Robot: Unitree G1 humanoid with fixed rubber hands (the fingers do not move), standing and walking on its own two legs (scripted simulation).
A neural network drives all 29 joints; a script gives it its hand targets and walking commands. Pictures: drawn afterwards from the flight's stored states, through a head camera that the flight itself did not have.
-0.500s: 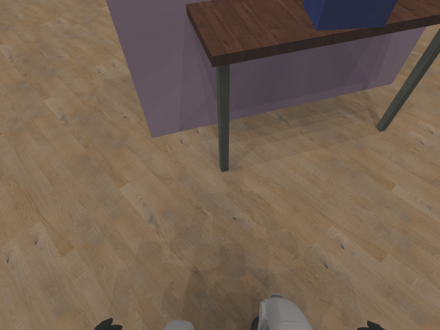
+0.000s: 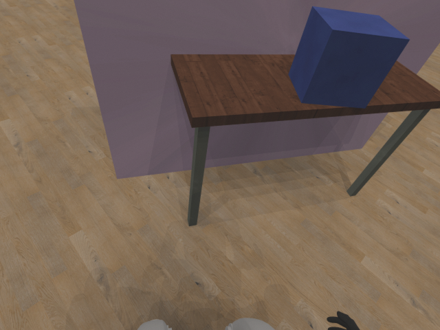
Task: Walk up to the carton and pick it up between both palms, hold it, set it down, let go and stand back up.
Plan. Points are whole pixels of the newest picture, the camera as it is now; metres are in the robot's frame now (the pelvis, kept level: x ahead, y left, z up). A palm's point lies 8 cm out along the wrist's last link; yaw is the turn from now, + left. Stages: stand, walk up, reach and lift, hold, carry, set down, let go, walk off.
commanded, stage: walk up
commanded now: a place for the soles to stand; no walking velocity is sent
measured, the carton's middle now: (339, 59) +0.93 -0.41 +0.10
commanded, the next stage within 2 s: none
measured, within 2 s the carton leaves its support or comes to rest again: neither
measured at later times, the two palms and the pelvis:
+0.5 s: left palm (171, 297) +0.21 +0.09 -0.10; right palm (401, 283) +0.25 -0.44 -0.11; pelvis +0.15 -0.17 -0.01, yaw +0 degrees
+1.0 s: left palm (212, 221) +0.40 +0.01 -0.12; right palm (425, 234) +0.35 -0.51 -0.06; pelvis +0.30 -0.25 +0.02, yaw +1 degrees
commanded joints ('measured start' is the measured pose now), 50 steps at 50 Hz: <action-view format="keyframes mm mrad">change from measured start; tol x32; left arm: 1 -61 72 48 -157 -21 -24 -14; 50 -69 31 40 -195 -43 -30 -29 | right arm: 1 -28 -262 -82 -74 2 -53 0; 50 -62 -324 -105 -97 6 -44 -9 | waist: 1 -10 331 49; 11 33 365 -75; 16 126 -287 -172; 50 16 457 16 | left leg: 1 87 296 -404 -599 23 245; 11 -76 227 -148 -455 -192 168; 19 -394 29 -142 526 -206 10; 35 296 -32 -36 -201 193 42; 39 480 464 -946 -604 -320 360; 44 244 343 -495 -499 313 272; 50 62 229 -225 -474 305 185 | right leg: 1 -283 -93 127 9 92 26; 14 441 -4 -46 -689 210 -31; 18 182 -395 825 -1246 -574 -287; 33 16 -303 288 -994 174 -204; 39 -432 -25 68 -18 -86 31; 50 -129 -119 102 -385 191 27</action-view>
